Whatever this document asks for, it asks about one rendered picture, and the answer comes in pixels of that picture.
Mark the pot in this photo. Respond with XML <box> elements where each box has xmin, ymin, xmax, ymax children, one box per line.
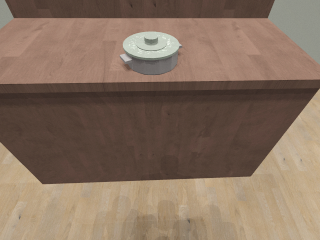
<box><xmin>119</xmin><ymin>43</ymin><xmax>182</xmax><ymax>75</ymax></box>

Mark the knob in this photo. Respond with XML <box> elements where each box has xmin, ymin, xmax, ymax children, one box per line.
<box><xmin>144</xmin><ymin>33</ymin><xmax>158</xmax><ymax>44</ymax></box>

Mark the lid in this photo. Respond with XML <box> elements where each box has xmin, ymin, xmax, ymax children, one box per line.
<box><xmin>123</xmin><ymin>31</ymin><xmax>180</xmax><ymax>61</ymax></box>

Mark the table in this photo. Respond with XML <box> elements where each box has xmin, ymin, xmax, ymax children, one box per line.
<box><xmin>0</xmin><ymin>0</ymin><xmax>320</xmax><ymax>185</ymax></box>

